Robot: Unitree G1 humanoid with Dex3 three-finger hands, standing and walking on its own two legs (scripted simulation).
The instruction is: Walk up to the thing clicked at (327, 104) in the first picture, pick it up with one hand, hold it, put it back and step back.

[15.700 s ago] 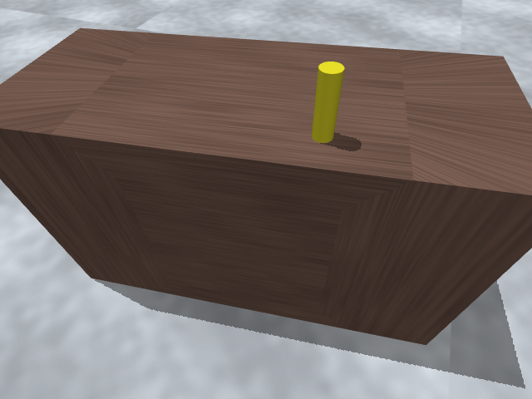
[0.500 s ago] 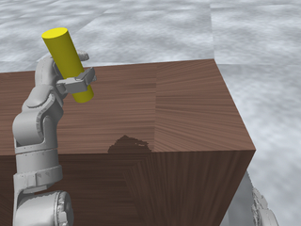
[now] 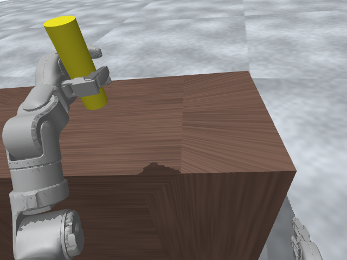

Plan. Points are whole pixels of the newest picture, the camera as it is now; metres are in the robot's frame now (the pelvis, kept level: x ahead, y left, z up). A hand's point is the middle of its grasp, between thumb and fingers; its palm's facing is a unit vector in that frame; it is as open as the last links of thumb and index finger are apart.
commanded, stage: hold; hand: left
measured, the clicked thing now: (80, 67) +0.35 +0.18 +0.33
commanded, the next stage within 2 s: none
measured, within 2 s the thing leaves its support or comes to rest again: neither
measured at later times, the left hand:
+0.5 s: hand (85, 62) +0.34 +0.16 +0.35, palm faces +0.14 -0.99 -0.01, open 6.3 cm
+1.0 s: hand (87, 62) +0.33 +0.16 +0.35, palm faces +0.13 -0.99 -0.02, open 6.3 cm
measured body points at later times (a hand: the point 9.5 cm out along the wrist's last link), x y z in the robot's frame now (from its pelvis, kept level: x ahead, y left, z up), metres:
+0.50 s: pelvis +0.00 +0.00 +0.00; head -0.06 -0.04 +0.44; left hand +0.33 +0.22 +0.35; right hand +0.17 -0.25 -0.07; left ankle +0.01 +0.12 -0.73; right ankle +0.04 -0.14 -0.73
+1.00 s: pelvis -0.01 +0.00 +0.00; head -0.07 -0.04 +0.44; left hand +0.32 +0.21 +0.35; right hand +0.17 -0.25 -0.07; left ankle +0.01 +0.12 -0.73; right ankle +0.04 -0.14 -0.73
